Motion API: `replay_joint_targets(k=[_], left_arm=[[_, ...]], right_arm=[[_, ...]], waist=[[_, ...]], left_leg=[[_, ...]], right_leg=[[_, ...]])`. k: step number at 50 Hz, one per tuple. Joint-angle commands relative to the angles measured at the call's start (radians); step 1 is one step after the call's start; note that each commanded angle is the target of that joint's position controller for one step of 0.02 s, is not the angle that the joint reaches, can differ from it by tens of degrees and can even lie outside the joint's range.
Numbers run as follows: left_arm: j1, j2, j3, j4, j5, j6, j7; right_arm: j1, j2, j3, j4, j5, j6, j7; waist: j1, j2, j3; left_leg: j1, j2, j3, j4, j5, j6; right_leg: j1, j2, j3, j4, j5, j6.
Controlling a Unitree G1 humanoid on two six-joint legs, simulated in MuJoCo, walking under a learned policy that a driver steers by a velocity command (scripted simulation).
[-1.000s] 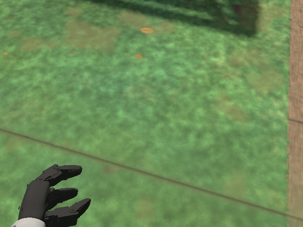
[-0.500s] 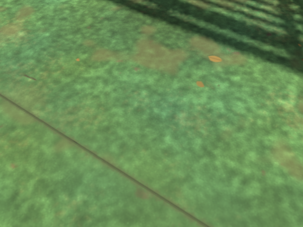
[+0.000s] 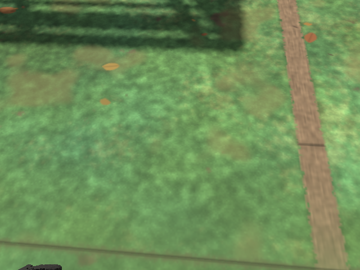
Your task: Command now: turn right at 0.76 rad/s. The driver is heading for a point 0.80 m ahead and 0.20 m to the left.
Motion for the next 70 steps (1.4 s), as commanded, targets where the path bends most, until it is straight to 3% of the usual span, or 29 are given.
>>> replay_joint_targets(k=[1,2,4,6,9,12,17,18,21,28,31,32,33,34,35,37,41,44,50,54,56,57,58,59,61,62,63,67,70], left_arm=[[0.198,0.251,0.075,-0.053,0.042,-0.042,0.012],[0.146,0.202,0.052,-0.041,0.040,-0.057,0.013],[0.017,0.102,0.017,-0.036,0.007,-0.057,0.031],[-0.044,0.047,-0.015,-0.022,0.031,-0.062,0.039],[0.075,0.118,0.011,0.042,0.024,-0.088,0.035],[0.105,0.124,0.015,0.077,0.035,-0.128,0.043],[0.115,0.091,0.016,0.121,0.027,-0.163,0.044],[0.167,0.105,0.012,0.138,0.069,-0.146,0.032],[0.160,0.113,0.020,0.148,0.069,-0.153,0.025],[0.190,0.137,0.034,0.198,0.076,-0.148,0.032],[0.173,0.193,0.042,0.208,0.063,-0.121,0.022],[0.151,0.193,0.033,0.194,0.051,-0.112,0.015],[0.153,0.047,-0.011,0.135,0.059,-0.120,0.003],[0.067,0.023,-0.023,0.053,0.071,-0.144,-0.010],[-0.067,0.077,-0.021,0.017,0.078,-0.154,-0.011],[0.009,0.074,-0.032,0.056,0.077,-0.169,-0.004],[0.112,0.056,-0.043,0.127,0.075,-0.102,-0.022],[-0.039,0.043,-0.050,0.100,0.051,-0.092,-0.030],[-0.118,0.014,-0.070,0.094,0.019,-0.116,-0.051],[0.270,0.128,-0.030,0.224,0.017,-0.098,-0.028],[0.672,0.193,0.018,0.338,0.015,-0.087,-0.009],[0.598,0.167,0.012,0.379,0.013,-0.070,-0.001],[0.396,0.235,0.022,0.300,0.047,-0.083,0.005],[0.289,0.143,0.016,0.236,0.046,-0.089,0.008],[0.238,0.042,-0.015,0.264,0.037,-0.104,0.010],[0.240,0.049,-0.022,0.266,0.034,-0.124,0.013],[0.195,-0.015,-0.048,0.224,0.022,-0.169,-0.003],[0.246,0.058,-0.037,0.277,-0.009,-0.187,0.030],[0.382,0.078,-0.029,0.319,-0.010,-0.147,0.066]], right_arm=[[-0.085,-0.088,-0.012,-0.116,-0.029,-0.032,0.004],[-0.099,-0.108,-0.015,-0.109,0.005,-0.024,-0.002],[-0.047,-0.105,-0.015,-0.061,-0.005,-0.002,-0.025],[0.045,-0.081,-0.009,-0.012,-0.007,0.016,-0.020],[0.038,-0.085,0.000,-0.018,0.027,0.006,0.008],[-0.016,-0.106,-0.011,-0.045,0.032,-0.014,0.010],[0.050,-0.069,-0.019,-0.029,0.027,-0.030,0.013],[0.039,-0.062,-0.015,-0.018,-0.083,0.000,0.060],[-0.010,-0.043,-0.010,-0.052,-0.044,0.024,0.114],[-0.116,-0.048,0.010,-0.101,-0.033,0.025,0.122],[0.130,-0.092,-0.010,-0.036,-0.013,0.014,0.084],[0.385,-0.135,-0.037,0.048,-0.017,-0.001,0.067],[0.420,-0.283,-0.072,0.071,-0.025,-0.001,0.049],[0.369,-0.330,-0.074,0.025,-0.010,-0.006,0.047],[0.343,-0.298,-0.066,0.024,-0.019,-0.006,0.046],[0.319,-0.248,-0.054,0.038,-0.028,-0.018,0.028],[0.222,-0.109,0.004,0.024,-0.015,-0.072,0.028],[0.314,-0.107,0.009,0.062,-0.011,-0.095,0.040],[0.283,-0.107,0.032,0.097,-0.022,-0.129,0.020],[0.175,-0.196,0.002,0.084,-0.061,-0.098,-0.024],[0.017,-0.219,-0.010,0.061,-0.061,-0.067,-0.031],[-0.037,-0.007,0.045,0.021,-0.071,-0.103,-0.001],[0.243,0.052,0.076,-0.046,-0.009,-0.120,0.018],[0.209,-0.048,0.083,-0.006,-0.035,-0.136,0.016],[0.104,-0.072,0.079,-0.014,-0.050,-0.126,0.015],[0.095,-0.068,0.082,-0.013,-0.059,-0.100,0.014],[0.062,-0.093,0.064,-0.049,0.023,-0.113,0.021],[-0.100,0.007,0.091,-0.123,-0.025,-0.111,0.007],[-0.195,0.029,0.092,-0.136,-0.014,-0.110,0.015]], waist=[[0.140,-0.235,-0.346],[0.110,-0.179,-0.273],[0.042,-0.104,-0.191],[-0.011,-0.125,-0.204],[0.053,-0.196,-0.139],[0.067,-0.159,-0.051],[0.034,-0.127,-0.008],[0.040,-0.024,-0.002],[0.032,-0.124,0.048],[0.042,-0.123,0.096],[-0.089,-0.101,-0.061],[-0.211,-0.016,-0.202],[-0.170,0.264,-0.189],[-0.121,0.304,-0.250],[-0.144,0.136,-0.158],[-0.057,-0.004,-0.071],[0.030,0.022,-0.025],[-0.024,0.001,0.077],[-0.004,0.022,0.074],[0.207,0.116,-0.159],[0.435,0.052,-0.210],[0.276,-0.324,-0.069],[0.034,-0.453,-0.299],[0.069,-0.127,-0.263],[-0.015,0.143,-0.023],[-0.030,0.162,0.009],[-0.025,0.117,-0.005],[0.016,0.018,-0.009],[0.117,-0.044,-0.108]], left_leg=[[-0.481,-0.127,-0.226,0.566,-0.229,-0.027],[-0.474,-0.101,-0.228,0.569,-0.144,-0.001],[-0.418,-0.056,-0.217,0.449,0.012,0.005],[-0.237,-0.071,-0.187,0.425,0.126,-0.011],[-0.333,-0.064,-0.169,0.311,0.219,0.011],[-0.543,-0.061,-0.269,0.269,0.278,0.042],[-0.702,-0.036,-0.294,0.356,0.339,0.031],[-0.621,-0.074,-0.210,0.357,0.313,0.030],[-0.595,-0.034,-0.186,0.300,0.381,0.050],[-0.481,-0.020,-0.054,0.049,0.231,0.191],[-0.096,-0.206,0.070,0.010,0.078,0.269],[0.255,-0.282,0.030,-0.073,0.104,0.292],[0.459,-0.060,-0.425,-0.277,-0.238,0.352],[0.545,0.067,-0.967,-0.518,-0.420,0.427],[0.536,0.086,-0.918,-0.545,-0.231,0.383],[0.347,0.048,-0.725,-0.485,0.000,0.348],[0.118,-0.047,-0.473,-0.571,0.156,0.295],[0.180,-0.076,-0.323,-0.645,0.520,0.228],[0.279,-0.050,-0.069,-0.749,1.069,0.131],[0.448,0.016,-0.013,-0.311,1.788,0.071],[0.254,-0.074,0.016,0.475,1.533,0.077],[-0.216,-0.308,-0.057,0.893,0.117,0.079],[-0.513,-0.319,-0.286,1.081,-0.022,0.049],[-0.498,-0.243,-0.312,0.994,0.106,0.099],[-0.375,-0.143,-0.276,0.768,0.188,0.102],[-0.303,-0.120,-0.260,0.704,0.180,0.086],[-0.260,-0.102,-0.310,0.662,0.163,0.087],[-0.178,-0.131,-0.145,0.132,0.348,0.042],[-0.139,-0.220,-0.116,-0.169,0.669,0.034]], right_leg=[[0.526,-0.391,0.610,-0.249,0.707,-0.375],[0.445,-0.355,0.478,-0.257,0.616,-0.321],[0.311,-0.251,0.312,-0.252,0.490,-0.204],[0.180,-0.199,0.185,-0.273,0.535,-0.183],[0.209,-0.228,0.249,-0.448,-0.233,-0.180],[0.336,-0.322,0.346,-0.527,-0.378,-0.178],[0.428,-0.345,0.190,-0.560,-0.279,-0.136],[0.345,-0.317,0.100,-0.581,-0.297,-0.117],[0.294,-0.309,-0.009,-0.595,-0.273,-0.085],[0.446,-0.333,-0.193,-0.573,-0.135,-0.061],[0.436,-0.303,-0.293,-0.116,0.757,-0.058],[0.270,-0.263,-0.309,0.259,0.827,-0.033],[-0.141,-0.134,-0.276,0.612,0.172,0.037],[-0.416,0.028,-0.020,0.812,-0.243,0.070],[-0.533,-0.025,0.083,0.847,-0.152,0.055],[-0.450,-0.111,0.087,0.717,-0.029,0.038],[-0.292,-0.161,0.051,0.563,0.078,0.043],[-0.411,-0.142,-0.017,0.432,0.191,0.023],[-0.220,0.005,-0.097,0.037,0.435,-0.069],[0.145,0.160,-0.148,0.071,0.298,-0.118],[0.453,0.102,-0.006,-0.073,0.182,-0.217],[0.579,0.005,0.178,0.016,0.420,-0.216],[0.781,-0.232,0.828,-0.229,0.246,-0.459],[0.679,-0.257,0.888,-0.377,0.117,-0.431],[0.268,-0.209,0.627,-0.373,0.340,-0.327],[0.147,-0.183,0.521,-0.361,0.555,-0.297],[0.091,-0.142,0.485,-0.411,0.569,-0.270],[0.014,0.028,0.184,-0.368,0.963,-0.133],[0.205,0.050,0.162,-0.314,0.895,-0.033]])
